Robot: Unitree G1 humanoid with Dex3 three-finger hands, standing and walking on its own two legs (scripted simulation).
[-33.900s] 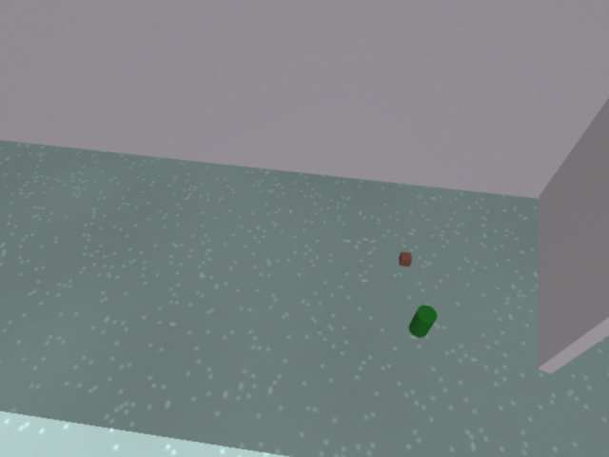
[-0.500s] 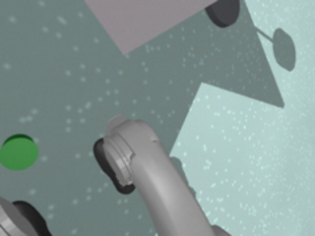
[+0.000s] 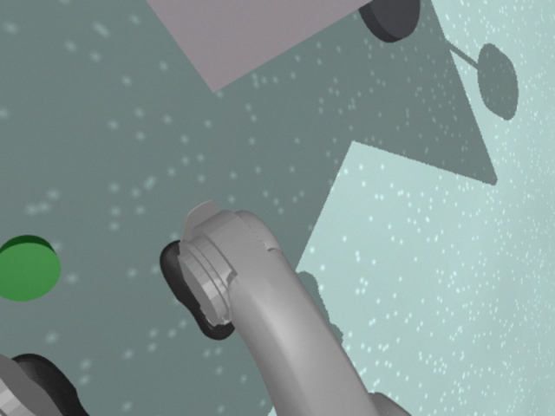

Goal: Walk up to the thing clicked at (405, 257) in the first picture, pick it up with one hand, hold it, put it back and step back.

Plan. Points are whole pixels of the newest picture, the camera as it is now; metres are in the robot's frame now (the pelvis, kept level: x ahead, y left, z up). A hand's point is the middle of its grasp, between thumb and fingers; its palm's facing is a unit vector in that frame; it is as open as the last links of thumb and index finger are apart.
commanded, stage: rest palm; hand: left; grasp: from above
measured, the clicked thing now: out of the picture +0.56 +0.32 -0.31
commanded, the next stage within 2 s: close in 0.10 s
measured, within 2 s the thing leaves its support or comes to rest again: neither
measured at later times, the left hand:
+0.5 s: hand out of the picture +0.53 +0.29 -0.27, palm faces -0.30 -0.32 -0.90, open 12.5 cm
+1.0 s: hand out of the picture +0.53 +0.30 -0.27, palm faces -0.29 -0.32 -0.90, open 11.9 cm
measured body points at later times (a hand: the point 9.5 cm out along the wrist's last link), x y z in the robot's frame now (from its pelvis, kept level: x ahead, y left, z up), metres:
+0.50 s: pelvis +0.00 +0.00 +0.00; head +0.34 +0.10 +0.27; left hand +0.54 +0.30 -0.22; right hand -0.03 -0.23 -0.03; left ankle +0.05 +0.13 -0.30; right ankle +0.12 -0.12 -0.30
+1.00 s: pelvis +0.00 +0.00 +0.00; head +0.34 +0.10 +0.27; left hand +0.54 +0.31 -0.22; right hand -0.03 -0.23 -0.04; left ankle +0.05 +0.13 -0.30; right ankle +0.12 -0.12 -0.30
